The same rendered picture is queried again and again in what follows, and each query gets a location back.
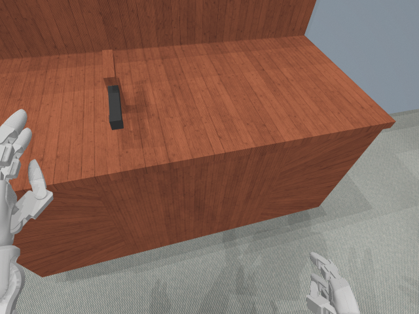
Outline tap lever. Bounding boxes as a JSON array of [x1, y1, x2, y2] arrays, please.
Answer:
[[108, 85, 124, 130]]

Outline left robot forearm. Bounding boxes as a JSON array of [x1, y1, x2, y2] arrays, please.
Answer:
[[0, 245, 26, 314]]

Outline counter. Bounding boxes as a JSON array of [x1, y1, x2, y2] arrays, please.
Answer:
[[0, 0, 396, 277]]

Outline robot left hand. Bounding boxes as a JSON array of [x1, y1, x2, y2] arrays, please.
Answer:
[[0, 109, 54, 246]]

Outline robot right hand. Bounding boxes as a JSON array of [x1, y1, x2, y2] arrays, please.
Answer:
[[306, 252, 360, 314]]

